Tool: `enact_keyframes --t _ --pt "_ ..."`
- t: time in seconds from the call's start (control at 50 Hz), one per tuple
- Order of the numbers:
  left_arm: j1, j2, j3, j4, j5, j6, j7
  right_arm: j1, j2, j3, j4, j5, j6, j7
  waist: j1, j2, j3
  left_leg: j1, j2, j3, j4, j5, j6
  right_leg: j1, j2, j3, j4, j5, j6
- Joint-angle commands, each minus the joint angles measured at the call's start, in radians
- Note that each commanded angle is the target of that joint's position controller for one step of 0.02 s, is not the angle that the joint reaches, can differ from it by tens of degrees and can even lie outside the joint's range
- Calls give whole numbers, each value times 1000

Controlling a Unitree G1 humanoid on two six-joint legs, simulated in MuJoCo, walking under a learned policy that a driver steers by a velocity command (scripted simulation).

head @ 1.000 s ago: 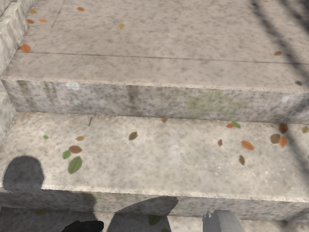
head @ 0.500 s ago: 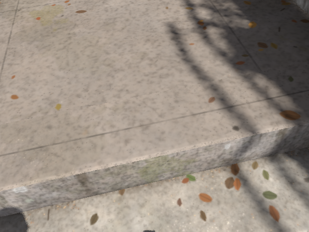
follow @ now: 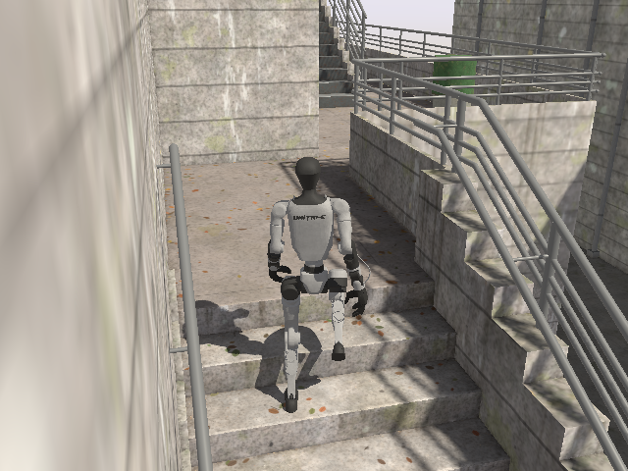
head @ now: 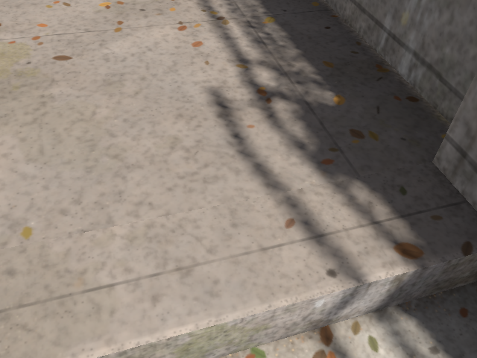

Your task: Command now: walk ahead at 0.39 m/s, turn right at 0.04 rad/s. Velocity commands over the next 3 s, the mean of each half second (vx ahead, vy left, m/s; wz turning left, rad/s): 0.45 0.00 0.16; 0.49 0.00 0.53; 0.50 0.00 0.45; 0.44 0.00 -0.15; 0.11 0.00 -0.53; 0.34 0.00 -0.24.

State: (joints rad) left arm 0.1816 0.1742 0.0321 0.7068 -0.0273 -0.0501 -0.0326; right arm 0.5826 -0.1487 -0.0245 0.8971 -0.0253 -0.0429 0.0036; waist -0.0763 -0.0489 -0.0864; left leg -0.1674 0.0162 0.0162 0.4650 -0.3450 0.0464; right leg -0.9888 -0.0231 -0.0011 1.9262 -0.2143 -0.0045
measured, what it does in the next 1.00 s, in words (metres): climbs, turning left: right foot 0.17 m higher, then left foot 0.17 m higher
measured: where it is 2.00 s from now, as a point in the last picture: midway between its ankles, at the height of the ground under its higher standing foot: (146, 147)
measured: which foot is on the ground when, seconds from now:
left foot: down 0.00-0.28, up 0.30-0.82, down 0.84-1.00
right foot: up 0.00-0.24, down 0.26-0.84, up 0.86-1.00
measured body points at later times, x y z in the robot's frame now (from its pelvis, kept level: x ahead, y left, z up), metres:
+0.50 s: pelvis +0.29 -0.10 +0.15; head +0.26 -0.11 +0.60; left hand +0.27 +0.15 +0.01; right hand +0.49 -0.30 +0.06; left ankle +0.28 +0.06 -0.30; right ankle +0.31 -0.18 -0.57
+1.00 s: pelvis +0.56 -0.02 +0.29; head +0.55 -0.03 +0.74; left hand +0.60 +0.26 +0.20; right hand +0.75 -0.21 +0.16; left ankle +0.60 +0.03 -0.40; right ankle +0.51 -0.21 -0.19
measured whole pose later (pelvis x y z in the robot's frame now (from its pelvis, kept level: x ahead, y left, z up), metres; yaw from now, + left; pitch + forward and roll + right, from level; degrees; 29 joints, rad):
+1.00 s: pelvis +0.56 -0.02 +0.29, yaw +22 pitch +2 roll +0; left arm 0.21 0.23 0.01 0.76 0.01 -0.12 -0.04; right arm 0.29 -0.25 -0.03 0.81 -0.02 -0.03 0.06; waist 0.02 0.01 -0.10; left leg -0.57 -0.12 0.11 0.90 -0.38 0.16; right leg -0.63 -0.02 0.11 1.84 -0.11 -0.14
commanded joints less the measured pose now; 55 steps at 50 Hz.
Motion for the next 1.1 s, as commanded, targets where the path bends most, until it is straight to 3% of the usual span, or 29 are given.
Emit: enact_keyframes --t 0.02,0.08,0.14,0.16,0.18,0.22,0.26,0.28,0.3,0.32,0.36,0.38,0.42,0.46,0.54,0.66,0.72,0.76,0.78,0.82,0.84,0.86,0.88,0.9,0.94,0.96,1.0,1.04,1.1 --pt "-182 -138 -72 -121 -14 -23 -8 63 -38 8 26 3 2 2 -1 143 207 125 285 -292 -228 -58 207 -571 -54 41 326 -49 -5" --pt "-267 -141 -102 -179 1 -14 -4 49 -24 24 45 -12 1 -24 2 153 223 69 293 -238 -260 -5 169 -665 -104 25 340 -9 18" --pt "-402 -114 -131 -302 15 -26 -1 79 -57 22 69 27 6 -59 -1 134 218 -87 259 -172 -437 13 149 -457 -170 -69 -51 108 15" --pt "-493 -139 -153 -346 29 -30 -6 121 -98 8 90 63 12 -70 -20 129 183 -163 280 -146 -604 101 160 -199 -181 -136 -264 37 -19" --pt "-494 -108 -144 -336 11 -32 -12 93 -91 15 98 75 10 -64 -4 118 177 -257 229 -62 -639 219 150 112 -148 -238 -491 24 -47" --pt "-325 -48 -90 -319 0 -51 -8 160 -169 20 145 41 -15 -32 110 362 -76 -27 235 -7 -353 1473 143 540 42 -297 -550 -169 -104" --pt "46 162 3 -213 2 -21 1 40 -308 -20 136 17 -13 -35 322 488 -200 189 235 -60 8 1805 84 716 43 -42 -861 -231 -150" --pt "239 270 39 -131 55 -11 2 -4 -213 -16 77 18 -29 -40 333 153 -305 -115 155 -123 346 1407 50 1027 -175 420 -1068 -191 -234" --pt "379 350 58 -45 73 3 8 54 -50 14 87 7 -68 -7 268 -339 -484 -311 -67 -246 743 237 38 1230 -395 936 -1530 -189 -294" --pt "326 263 45 -27 89 6 23 4 -32 -12 93 41 -93 31 257 -169 -449 -426 -124 -405 1212 197 19 1082 -448 1079 -1677 -386 -269" --pt "142 41 -20 93 38 -5 3 -340 40 15 -111 47 -69 53 140 -87 -70 -683 -28 -235 1524 256 74 717 -404 689 -1581 -472 -176" --pt "96 -58 -45 150 54 -21 0 -394 16 17 -164 41 -56 54 89 -22 31 -723 12 -216 1560 293 119 611 -362 463 -1521 -356 -129" --pt "101 -111 -50 218 72 -34 -9 -334 89 52 -174 56 -42 67 16 24 76 -797 11 -246 1623 360 184 594 -279 167 -1476 -102 -42" --pt "86 -105 -50 229 74 -28 -9 -256 110 68 -146 76 -14 61 -28 8 107 -913 -4 -235 1613 374 170 582 -266 8 -1531 -44 -33" --pt "51 -52 -80 242 100 -25 1 -311 75 73 -168 34 44 26 -60 -16 148 -1007 -43 -106 1676 486 93 471 -217 -190 -1600 29 -37" --pt "337 33 -79 299 68 -4 53 -675 54 108 -343 45 29 29 99 19 176 -1324 13 -10 1505 388 57 788 -266 -160 -1703 60 -27" --pt "406 127 -41 316 47 -1 104 -784 68 131 -404 59 30 50 130 -42 166 -1284 125 91 1291 167 40 972 -311 -187 -1875 194 -65" --pt "359 136 -36 302 12 3 105 -817 78 130 -401 55 18 80 110 20 122 -999 94 214 1028 48 102 988 -287 -294 -1843 678 -60" --pt "355 125 -53 319 25 0 102 -820 49 112 -417 51 10 87 53 -28 38 -718 -11 330 1005 33 155 897 -261 -346 -1738 1477 -55" --pt "316 292 -8 273 15 -1 100 -555 -63 56 -355 34 10 95 -62 -258 -95 -507 -113 285 798 -194 200 1079 -332 -271 -1464 2026 -118" --pt "230 297 -4 215 20 1 85 -403 -167 9 -307 28 18 100 -141 -260 -173 -320 -136 137 590 -156 237 1079 -293 -260 -1232 1906 -128" --pt "223 232 -13 142 32 -30 66 -270 -297 -40 -282 16 36 87 -145 -19 -285 51 17 -319 383 -212 322 704 -185 -205 -927 1458 -88" --pt "163 100 -36 116 48 -70 16 -239 -335 -54 -241 28 54 57 -63 267 -338 188 163 -885 -78 -476 404 442 84 -62 -550 99 -38" --pt "137 119 -3 99 22 -93 -19 -220 -238 -22 -226 -12 45 36 -24 199 -332 145 201 -1024 -222 -499 320 350 95 177 -213 58 -63" --pt "-39 64 -13 -31 28 -93 -14 -290 -47 27 -171 0 9 61 70 5 8 -210 163 -753 -121 -326 199 150 39 154 16 99 -130" --pt "-31 21 -31 -64 55 -95 -14 -299 4 41 -133 9 -7 65 115 -1 57 -269 119 -636 -92 -216 166 90 15 146 114 90 -162" --pt "84 -28 -59 -54 44 -84 -17 -320 13 40 -101 6 -16 67 193 7 64 -261 32 -373 -48 29 133 32 -15 131 127 81 -177" --pt "95 8 -67 -57 41 -77 -2 -374 -40 24 -140 16 -27 65 223 -29 88 -316 -6 -249 -49 150 113 27 -59 100 -122 160 -133" --pt "-65 52 -60 -111 81 -68 35 -304 -99 10 -137 29 -42 48 165 55 59 -366 -57 -216 -124 285 95 114 -63 -13 -458 281 -71"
